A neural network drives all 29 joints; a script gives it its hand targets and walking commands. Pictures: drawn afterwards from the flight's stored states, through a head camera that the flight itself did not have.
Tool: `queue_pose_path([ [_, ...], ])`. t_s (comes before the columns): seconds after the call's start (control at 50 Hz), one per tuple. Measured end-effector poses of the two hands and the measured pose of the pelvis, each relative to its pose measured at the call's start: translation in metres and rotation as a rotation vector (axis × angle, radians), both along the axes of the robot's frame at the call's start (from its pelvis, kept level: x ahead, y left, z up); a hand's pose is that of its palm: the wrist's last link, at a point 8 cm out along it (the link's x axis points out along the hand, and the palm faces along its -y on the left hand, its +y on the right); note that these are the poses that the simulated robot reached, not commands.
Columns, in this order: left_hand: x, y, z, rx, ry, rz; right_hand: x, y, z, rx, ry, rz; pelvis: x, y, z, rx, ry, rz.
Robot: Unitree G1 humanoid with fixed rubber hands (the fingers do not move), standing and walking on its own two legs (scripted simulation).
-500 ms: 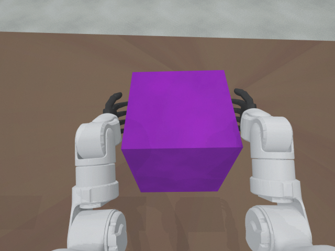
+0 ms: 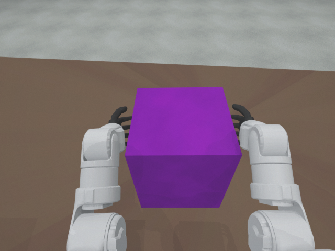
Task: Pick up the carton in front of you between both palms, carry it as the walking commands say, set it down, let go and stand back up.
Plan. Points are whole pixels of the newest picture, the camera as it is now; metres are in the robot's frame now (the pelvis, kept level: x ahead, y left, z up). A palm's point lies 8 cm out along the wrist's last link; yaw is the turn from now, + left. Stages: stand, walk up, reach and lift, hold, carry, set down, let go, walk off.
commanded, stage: carry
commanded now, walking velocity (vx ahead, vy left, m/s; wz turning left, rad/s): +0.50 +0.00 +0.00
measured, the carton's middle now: (180, 150) +0.35 +0.00 +0.05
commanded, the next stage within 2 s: none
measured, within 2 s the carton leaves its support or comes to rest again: neither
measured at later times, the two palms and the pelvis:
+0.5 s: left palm (144, 98) +0.50 +0.10 +0.09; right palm (243, 94) +0.52 -0.20 +0.09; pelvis +0.16 -0.06 -0.01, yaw +0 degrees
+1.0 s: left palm (150, 70) +0.79 +0.10 +0.01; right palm (222, 72) +0.77 -0.20 +0.01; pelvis +0.44 -0.02 -0.06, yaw -2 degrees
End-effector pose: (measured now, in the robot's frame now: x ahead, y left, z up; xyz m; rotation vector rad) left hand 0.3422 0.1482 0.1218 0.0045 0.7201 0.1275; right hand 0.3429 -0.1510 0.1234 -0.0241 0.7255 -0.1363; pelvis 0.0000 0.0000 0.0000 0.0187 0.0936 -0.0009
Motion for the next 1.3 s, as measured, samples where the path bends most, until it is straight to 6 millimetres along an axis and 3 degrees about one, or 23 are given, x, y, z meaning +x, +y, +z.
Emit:
queue_pose_path([
  [0.08, 0.017, -0.005, -0.007, 0.011, 0.014, -0.025, 0.008, -0.005, -0.012, -0.003, 0.014, -0.011, 0.015, 0.001, -0.006, -0.012, 0.010, -0.001],
  [0.18, 0.050, -0.026, -0.009, 0.019, 0.037, -0.052, 0.029, -0.026, -0.020, -0.007, 0.038, -0.028, 0.041, -0.009, -0.003, -0.020, 0.006, -0.005],
  [0.26, 0.085, -0.046, -0.007, 0.027, 0.000, -0.046, 0.069, -0.046, -0.019, 0.005, 0.000, -0.025, 0.072, -0.027, -0.012, -0.015, -0.009, -0.006],
  [0.34, 0.110, -0.056, -0.020, 0.032, 0.011, -0.015, 0.108, -0.056, -0.028, 0.027, 0.011, -0.009, 0.102, -0.042, -0.018, 0.005, -0.015, -0.004],
  [0.44, 0.136, -0.053, -0.033, 0.031, 0.067, 0.022, 0.148, -0.052, -0.037, 0.025, 0.067, 0.026, 0.137, -0.054, -0.009, 0.020, -0.005, -0.006],
  [0.56, 0.192, -0.045, -0.021, 0.015, 0.000, 0.055, 0.209, -0.045, -0.026, 0.038, 0.001, 0.036, 0.187, -0.058, -0.006, 0.013, 0.004, -0.010],
  [0.68, 0.263, -0.033, -0.023, 0.001, -0.031, 0.061, 0.278, -0.033, -0.028, 0.045, -0.030, 0.024, 0.260, -0.050, -0.018, -0.012, 0.001, -0.015],
  [0.8, 0.352, -0.022, -0.061, -0.007, -0.039, 0.013, 0.356, -0.022, -0.058, -0.006, -0.040, 0.007, 0.348, -0.036, -0.064, -0.039, -0.032, -0.032],
  [0.88, 0.393, -0.031, -0.095, -0.004, 0.065, -0.044, 0.381, -0.031, -0.093, -0.023, 0.065, -0.032, 0.384, -0.027, -0.067, -0.035, -0.031, -0.023],
  [0.96, 0.431, -0.041, -0.111, 0.006, 0.120, -0.084, 0.406, -0.041, -0.111, -0.014, 0.121, -0.068, 0.420, -0.021, -0.060, -0.044, -0.023, -0.030],
  [1.06, 0.485, -0.049, -0.114, -0.010, 0.091, -0.083, 0.457, -0.048, -0.112, 0.001, 0.089, -0.097, 0.472, -0.021, -0.056, -0.046, -0.006, -0.029],
  [1.16, 0.546, -0.057, -0.106, -0.018, 0.018, -0.065, 0.523, -0.057, -0.103, 0.010, 0.016, -0.093, 0.535, -0.030, -0.061, -0.034, 0.000, -0.021],
  [1.24, 0.606, -0.069, -0.096, -0.011, -0.069, -0.060, 0.586, -0.069, -0.095, 0.008, -0.071, -0.077, 0.594, -0.042, -0.082, -0.011, -0.008, -0.012],
  [1.3, 0.651, -0.076, -0.096, 0.017, -0.126, -0.047, 0.639, -0.076, -0.099, 0.011, -0.127, -0.044, 0.642, -0.051, -0.111, 0.008, -0.027, -0.006],
])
